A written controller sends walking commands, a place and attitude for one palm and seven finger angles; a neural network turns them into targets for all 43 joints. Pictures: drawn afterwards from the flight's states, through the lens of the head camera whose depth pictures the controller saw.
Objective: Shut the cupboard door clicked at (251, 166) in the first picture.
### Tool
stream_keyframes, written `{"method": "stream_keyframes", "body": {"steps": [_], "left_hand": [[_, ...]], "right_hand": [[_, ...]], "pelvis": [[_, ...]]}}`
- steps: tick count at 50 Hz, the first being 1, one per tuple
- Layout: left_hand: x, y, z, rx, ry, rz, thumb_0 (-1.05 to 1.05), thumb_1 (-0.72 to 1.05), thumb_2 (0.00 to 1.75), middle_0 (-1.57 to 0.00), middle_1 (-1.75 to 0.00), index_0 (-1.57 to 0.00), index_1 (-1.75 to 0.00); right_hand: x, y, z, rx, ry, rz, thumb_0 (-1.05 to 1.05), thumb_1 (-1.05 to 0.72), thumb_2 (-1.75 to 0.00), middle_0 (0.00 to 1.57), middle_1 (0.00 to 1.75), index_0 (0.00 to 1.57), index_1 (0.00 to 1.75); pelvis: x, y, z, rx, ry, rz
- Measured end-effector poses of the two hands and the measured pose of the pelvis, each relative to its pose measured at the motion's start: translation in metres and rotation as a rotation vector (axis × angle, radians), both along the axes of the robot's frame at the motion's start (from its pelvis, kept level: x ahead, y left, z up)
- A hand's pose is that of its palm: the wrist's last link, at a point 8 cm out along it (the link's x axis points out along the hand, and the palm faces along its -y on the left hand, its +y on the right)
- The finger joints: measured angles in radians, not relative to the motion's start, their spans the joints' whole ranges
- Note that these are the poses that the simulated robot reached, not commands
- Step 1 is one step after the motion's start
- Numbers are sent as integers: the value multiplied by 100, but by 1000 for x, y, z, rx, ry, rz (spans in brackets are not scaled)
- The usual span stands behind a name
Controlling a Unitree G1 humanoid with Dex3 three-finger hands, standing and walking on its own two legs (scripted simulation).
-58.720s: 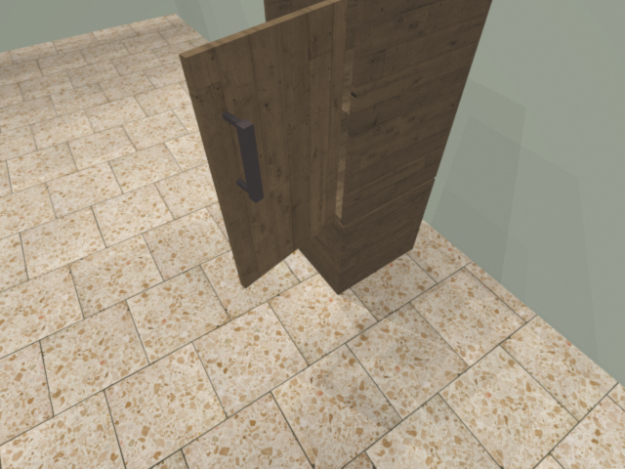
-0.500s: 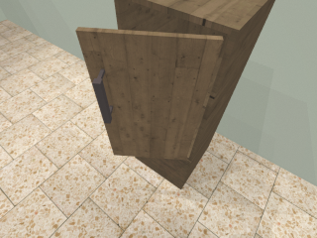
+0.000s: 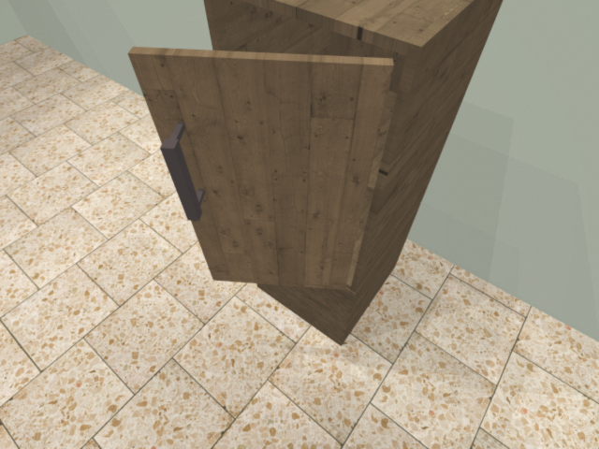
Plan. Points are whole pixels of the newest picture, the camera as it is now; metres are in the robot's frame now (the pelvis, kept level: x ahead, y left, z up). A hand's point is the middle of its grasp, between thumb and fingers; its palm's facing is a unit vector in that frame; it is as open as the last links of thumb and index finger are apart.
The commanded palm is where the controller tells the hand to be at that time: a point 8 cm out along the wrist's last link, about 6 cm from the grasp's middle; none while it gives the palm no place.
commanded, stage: come to a stop and stand still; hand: left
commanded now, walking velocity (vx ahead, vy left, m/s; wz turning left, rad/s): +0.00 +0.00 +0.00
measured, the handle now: (187, 174) +0.49 +0.22 +0.06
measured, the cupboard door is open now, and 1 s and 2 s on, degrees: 32 32 32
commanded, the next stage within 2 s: look again from close up in 1.62 s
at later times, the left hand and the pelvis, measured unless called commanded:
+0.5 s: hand out of the picture -0.01 +0.27 -0.17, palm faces -0.03 -0.96 -0.27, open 7.4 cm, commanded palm none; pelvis -0.01 +0.06 -0.01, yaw -2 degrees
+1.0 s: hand out of the picture +0.09 +0.22 -0.17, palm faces -0.04 -0.97 -0.25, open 7.4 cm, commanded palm none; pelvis +0.02 +0.03 -0.01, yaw -2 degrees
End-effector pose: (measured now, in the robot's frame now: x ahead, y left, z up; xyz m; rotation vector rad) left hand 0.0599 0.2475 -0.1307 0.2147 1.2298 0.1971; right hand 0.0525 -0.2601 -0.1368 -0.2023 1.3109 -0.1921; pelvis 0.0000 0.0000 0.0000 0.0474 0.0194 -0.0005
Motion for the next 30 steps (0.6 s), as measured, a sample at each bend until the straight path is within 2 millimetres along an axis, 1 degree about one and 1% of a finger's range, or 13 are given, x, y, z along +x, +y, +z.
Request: {"method": "stream_keyframes", "body": {"steps": [2,5,10,12,17,21,25,30], "left_hand": [[-10,7,-6,-11,12,11,0,91,90,-20,-30,-20,-30],[-26,21,-17,-10,28,14,0,91,90,-20,-30,-20,-30],[-51,42,-16,-4,67,-1,0,91,90,-20,-30,-20,-30],[-59,50,-14,2,84,-7,0,91,90,-20,-30,-20,-30],[-72,62,-10,11,127,-13,1,91,90,-20,-30,-20,-30],[-75,66,-9,8,153,-13,1,91,90,-20,-30,-20,-30],[-68,65,-9,3,163,-19,1,91,90,-19,-30,-20,-30],[-47,58,-11,-5,147,-35,1,91,90,-20,-30,-20,-30]], "right_hand": [[-3,11,0,-1,-17,8,0,-91,-90,20,29,20,29],[-8,29,-7,-3,-65,20,0,-91,-90,20,30,20,29],[-17,72,-17,67,-118,27,0,-91,-90,20,30,20,29],[-22,81,-19,74,-127,13,0,-93,-90,20,30,20,29],[-36,91,-20,84,-97,12,0,-95,-90,21,30,21,29],[-47,93,-19,82,-51,11,1,-93,-90,21,30,21,29],[-53,91,-19,72,-12,1,1,-92,-90,20,30,21,29],[-53,85,-18,58,13,-14,1,-91,-90,20,30,20,29]], "pelvis": [[-4,7,-3,-8,-6,3],[-12,24,-13,-38,-24,19],[-17,46,-16,-40,-48,-10],[-19,52,-16,-38,-50,-17],[-19,62,-13,-32,-43,-33],[-15,65,-11,-30,-36,-37],[-10,65,-10,-30,-34,-39],[-3,61,-9,-30,-35,-41]]}}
